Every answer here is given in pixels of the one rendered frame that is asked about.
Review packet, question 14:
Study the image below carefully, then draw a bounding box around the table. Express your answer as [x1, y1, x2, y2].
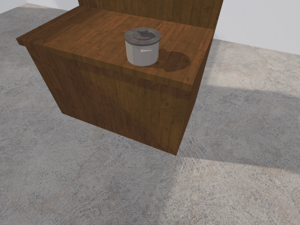
[16, 0, 223, 156]

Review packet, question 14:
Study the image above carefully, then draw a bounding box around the lid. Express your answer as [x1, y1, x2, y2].
[124, 28, 161, 46]

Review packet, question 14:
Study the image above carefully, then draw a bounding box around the pot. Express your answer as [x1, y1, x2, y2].
[125, 41, 159, 67]

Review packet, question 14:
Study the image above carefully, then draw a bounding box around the knob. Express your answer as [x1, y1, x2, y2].
[137, 27, 148, 35]

